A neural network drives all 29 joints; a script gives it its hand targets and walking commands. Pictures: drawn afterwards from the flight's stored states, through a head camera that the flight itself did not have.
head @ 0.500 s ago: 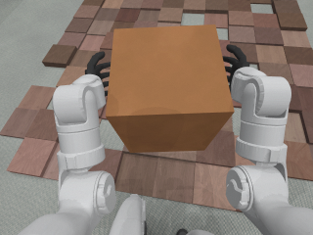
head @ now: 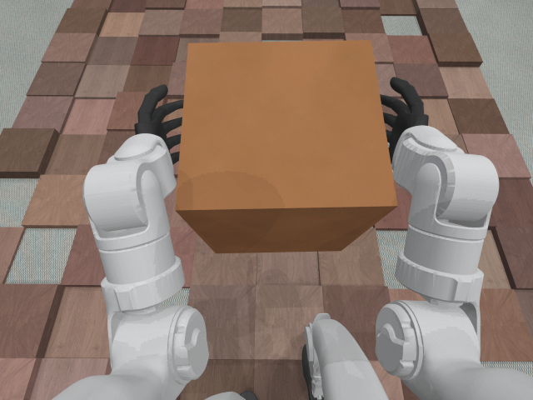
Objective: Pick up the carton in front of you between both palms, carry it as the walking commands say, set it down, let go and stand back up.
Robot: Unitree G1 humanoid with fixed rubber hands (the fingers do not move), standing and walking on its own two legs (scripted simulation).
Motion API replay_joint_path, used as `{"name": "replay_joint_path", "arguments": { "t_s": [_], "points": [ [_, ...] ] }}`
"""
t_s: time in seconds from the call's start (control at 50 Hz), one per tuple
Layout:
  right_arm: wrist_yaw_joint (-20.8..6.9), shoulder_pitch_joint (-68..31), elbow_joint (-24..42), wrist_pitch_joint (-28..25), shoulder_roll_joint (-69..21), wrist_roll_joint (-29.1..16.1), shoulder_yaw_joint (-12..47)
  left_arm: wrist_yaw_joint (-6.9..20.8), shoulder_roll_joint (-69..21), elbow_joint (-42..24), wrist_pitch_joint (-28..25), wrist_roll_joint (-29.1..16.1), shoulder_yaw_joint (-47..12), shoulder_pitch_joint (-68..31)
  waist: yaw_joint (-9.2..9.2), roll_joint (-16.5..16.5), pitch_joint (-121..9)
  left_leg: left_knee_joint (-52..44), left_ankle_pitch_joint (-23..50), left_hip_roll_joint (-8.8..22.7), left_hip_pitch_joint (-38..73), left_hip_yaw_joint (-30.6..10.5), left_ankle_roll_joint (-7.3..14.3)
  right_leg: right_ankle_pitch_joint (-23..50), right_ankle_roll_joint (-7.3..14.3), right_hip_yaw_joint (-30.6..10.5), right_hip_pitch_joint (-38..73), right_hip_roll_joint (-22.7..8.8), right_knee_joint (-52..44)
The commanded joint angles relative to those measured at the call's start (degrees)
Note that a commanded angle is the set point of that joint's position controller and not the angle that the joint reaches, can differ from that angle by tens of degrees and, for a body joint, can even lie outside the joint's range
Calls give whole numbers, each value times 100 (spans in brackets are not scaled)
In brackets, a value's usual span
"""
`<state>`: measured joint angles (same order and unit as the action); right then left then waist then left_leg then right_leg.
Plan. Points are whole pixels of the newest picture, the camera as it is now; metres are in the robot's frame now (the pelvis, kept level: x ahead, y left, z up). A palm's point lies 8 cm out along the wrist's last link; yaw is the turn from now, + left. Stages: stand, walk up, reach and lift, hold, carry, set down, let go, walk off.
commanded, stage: carry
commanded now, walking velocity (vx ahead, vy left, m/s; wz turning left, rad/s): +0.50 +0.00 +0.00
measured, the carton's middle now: (279, 166) +0.40 -0.03 +0.07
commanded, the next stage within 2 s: none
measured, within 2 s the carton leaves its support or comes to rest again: neither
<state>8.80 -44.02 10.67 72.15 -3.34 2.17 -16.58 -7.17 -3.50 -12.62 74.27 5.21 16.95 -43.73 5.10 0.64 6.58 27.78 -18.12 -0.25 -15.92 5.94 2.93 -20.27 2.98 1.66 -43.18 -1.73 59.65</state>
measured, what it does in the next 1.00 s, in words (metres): walks ahead: right foot 0.04 m higher, then left foot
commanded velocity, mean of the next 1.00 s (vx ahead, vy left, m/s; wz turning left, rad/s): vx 0.50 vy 0.00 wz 0.00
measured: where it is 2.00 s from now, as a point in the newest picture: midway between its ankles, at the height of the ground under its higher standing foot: (247, 119)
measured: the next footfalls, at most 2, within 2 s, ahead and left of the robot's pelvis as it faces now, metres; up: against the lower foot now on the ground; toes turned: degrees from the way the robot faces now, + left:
right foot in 0.08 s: +0.24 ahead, -0.12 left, +0.04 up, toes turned -2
left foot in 0.48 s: +0.52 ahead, +0.09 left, +0.03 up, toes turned +6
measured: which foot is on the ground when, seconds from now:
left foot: down 0.00-0.12, up 0.14-0.46, down 0.48-1.00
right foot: up 0.00-0.06, down 0.08-0.48, up 0.50-0.96, down 0.98-1.00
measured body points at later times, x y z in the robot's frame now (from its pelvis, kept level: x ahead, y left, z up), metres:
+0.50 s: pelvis +0.36 +0.00 +0.01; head +0.39 +0.01 +0.46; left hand +0.74 +0.19 +0.19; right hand +0.76 -0.11 +0.20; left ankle +0.48 +0.08 -0.71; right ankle +0.21 -0.12 -0.69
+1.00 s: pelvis +0.66 +0.00 +0.01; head +0.68 -0.01 +0.46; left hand +1.04 +0.14 +0.17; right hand +1.04 -0.16 +0.17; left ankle +0.49 +0.08 -0.69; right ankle +0.79 -0.07 -0.71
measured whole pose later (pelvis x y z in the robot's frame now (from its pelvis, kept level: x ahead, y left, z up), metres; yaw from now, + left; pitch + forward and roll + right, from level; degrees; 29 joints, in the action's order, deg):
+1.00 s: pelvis +0.66 +0.00 +0.01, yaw +2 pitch +4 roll +0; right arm 6.8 -45.3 -4.5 74.0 0.3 2.7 -14.6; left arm -6.7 -1.2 3.0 76.0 5.5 15.9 -45.7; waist 2.3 0.3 -2.9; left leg 38.0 -27.4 -0.6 -7.0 5.6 2.9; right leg -3.0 4.8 7.1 -31.7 0.9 30.8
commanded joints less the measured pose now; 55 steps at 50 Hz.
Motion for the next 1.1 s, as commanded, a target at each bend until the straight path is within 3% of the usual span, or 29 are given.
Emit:
{"name": "replay_joint_path", "arguments": {
  "t_s": [0.0,0.04,0.06,0.08,0.1,0.12,0.14,0.16,0.18,0.22,0.3,0.34,0.4,0.44,0.46,0.48,0.5,0.52,0.58,0.7,0.8,0.88,0.94,0.96,0.98,1.0,1.02,1.06,1.08],
  "points": [
    [-1566,-4154,207,220,-5300,-2640,4425,977,-4648,191,-51,-1781,-3984,-3728,16,720,-3420,-167,3975,1234,2838,-1157,915,516,-18,413,-45,156,-1205],
    [-1624,-4070,-177,276,-5262,-2571,4369,1038,-4647,448,14,-1852,-3977,-3732,-163,784,-3146,-89,4634,972,2070,-593,575,688,38,1016,1233,599,-2503],
    [-1642,-4069,-406,291,-5309,-2548,4356,1079,-4701,655,42,-1899,-3954,-3711,-522,897,-3570,763,5273,917,1621,-210,268,1205,232,1117,2619,650,-2721],
    [-1662,-4080,-584,307,-5306,-2540,4311,1122,-4744,867,8,-1905,-3914,-3637,-1005,562,-3973,1818,4620,535,554,68,-89,1416,565,246,4129,335,-2837],
    [-1695,-4160,-630,314,-5558,-2592,4278,1156,-4669,910,-61,-1900,-3841,-3629,-1191,-1512,-4593,3904,1942,-134,-1325,-105,-473,2805,1495,-2359,5800,-1255,-2895],
    [-1718,-4299,-793,318,-5583,-2576,4231,1205,-4937,1077,-42,-2058,-3873,-3604,-1214,-2045,-4517,5163,-1005,-574,-2410,-507,-369,4262,1902,-3106,6281,-1540,-3100],
    [-1694,-4358,-893,276,-5692,-2485,4123,1261,-5193,915,-35,-2257,-3971,-3826,-1165,-1334,-4275,5606,-1109,-227,-3027,-961,-166,4378,1800,-2671,6423,-1522,-2808],
    [-1652,-4426,-831,243,-5718,-2394,3996,1320,-5487,716,-68,-2475,-4083,-4208,-1230,-738,-3985,5347,-943,-88,-3328,-945,-97,4147,1468,-2444,6261,-1455,-2839],
    [-1592,-4410,-792,235,-5758,-2284,3943,1365,-5723,486,-77,-2703,-4196,-4534,-1150,-588,-3677,4900,-842,63,-3426,-940,-30,3900,1146,-2206,6010,-1350,-2924],
    [-1423,-4304,-602,203,-5619,-1985,3775,1378,-5894,44,-79,-2945,-4325,-4959,-1085,-576,-3659,4272,-638,174,-3249,-878,-16,3261,901,-1960,5787,-1235,-3101],
    [-1142,-3885,-591,196,-5071,-1452,3512,1415,-5762,-162,-15,-3213,-4380,-5128,-1057,-607,-3418,2387,-348,66,-2636,-388,-138,3393,995,-1349,5090,-1154,-3460],
    [-1091,-3719,-741,240,-4878,-1282,3442,1449,-5627,123,42,-3220,-4331,-4958,-995,-938,-3319,1345,850,-40,-1877,-183,-112,3800,756,-747,4700,-904,-3436],
    [-1150,-3732,-992,337,-4794,-1332,3442,1496,-5513,704,100,-3099,-4184,-4692,-921,-936,-3195,52,2220,-135,-797,45,18,3935,437,-251,4464,-766,-3236],
    [-1250,-3759,-1303,400,-4810,-1485,3392,1485,-5480,1090,137,-2955,-4047,-4594,-534,-661,-3430,-547,2573,-172,640,271,109,4190,142,126,4202,-590,-2346],
    [-1314,-3792,-1444,423,-4839,-1567,3373,1476,-5439,1261,150,-2884,-3984,-4615,-342,-376,-3523,-427,2297,90,1436,77,43,3314,12,230,3673,-422,-1596],
    [-1375,-3820,-1601,460,-4812,-1664,3302,1462,-5359,1478,171,-2831,-3907,-4601,-326,306,-3759,166,3340,1150,2345,-1069,-73,1045,-127,270,2780,-214,-631],
    [-1389,-3912,-1791,428,-4734,-1688,3211,1414,-5523,1550,224,-2770,-3789,-4664,-228,1917,-4252,-28,2515,2086,3686,-3220,880,-1037,-271,-15,1018,495,736],
    [-1432,-3890,-1765,424,-5000,-1864,3236,1370,-5474,1518,230,-2687,-3716,-4706,-180,1720,-4057,-447,1684,2049,3530,-3619,929,-1163,-158,-343,508,361,1113],
    [-1581,-4883,-1002,387,-5774,-2431,3510,1238,-5808,1214,158,-2655,-3660,-5067,-244,322,-3501,-696,2935,1633,2548,-2504,643,-179,-144,-300,642,16,430],
    [-1501,-4752,-115,308,-5803,-2623,3837,921,-5605,689,60,-2174,-3656,-4347,-148,617,-3975,-295,4109,1364,3263,-1593,834,498,-221,-73,8,5,79],
    [-1502,-4526,-106,308,-5513,-2607,4103,917,-5121,712,96,-1917,-3756,-4008,-4,370,-3572,-200,3675,1350,3420,-1613,1030,741,-142,-57,-860,-111,-442],
    [-1590,-4364,-625,306,-5512,-2622,4152,1043,-5044,1108,156,-1963,-3750,-3888,18,555,-2978,-320,4108,905,2133,-826,798,1629,-55,698,798,375,-2458],
    [-1638,-4124,-1210,255,-5671,-2503,4027,1163,-5147,1628,142,-2003,-3636,-3720,-479,652,-3305,882,4905,714,1698,-184,265,2593,193,910,2834,575,-3440],
    [-1648,-4063,-1408,225,-5682,-2448,3977,1211,-5189,1817,106,-2013,-3573,-3590,-785,356,-3581,1791,4027,527,1018,-47,65,2641,230,555,3948,270,-3392],
    [-1659,-4004,-1606,204,-5727,-2401,3912,1254,-5205,1950,63,-2034,-3470,-3518,-849,-644,-4056,3090,1403,245,-219,-53,-90,4102,411,-1126,5297,-1121,-2644],
    [-1655,-3855,-1804,191,-5959,-2357,3814,1283,-5220,2197,-17,-2021,-3444,-3407,-891,-1888,-4483,4731,-1201,-621,-1935,-406,-208,3427,1389,-3178,6460,-1879,-3149],
    [-1652,-3892,-1852,129,-6039,-2283,3750,1350,-5521,2241,-72,-2135,-3427,-3375,-887,-1514,-4346,5341,-1183,-327,-2555,-790,-86,2646,1498,-3279,6395,-1841,-3332],
    [-1607,-4092,-1608,-24,-6325,-2237,3738,1466,-6082,1729,-249,-2453,-3659,-3945,-881,-571,-3841,4971,-632,11,-2787,-853,-41,2786,1220,-2456,5610,-1502,-3448],
    [-1564,-4114,-1484,-91,-6416,-2201,3756,1498,-6338,1479,-324,-2654,-3823,-4252,-819,-402,-3716,4616,-470,161,-2654,-874,-59,2669,1110,-2202,5215,-1424,-3548]
  ]
}}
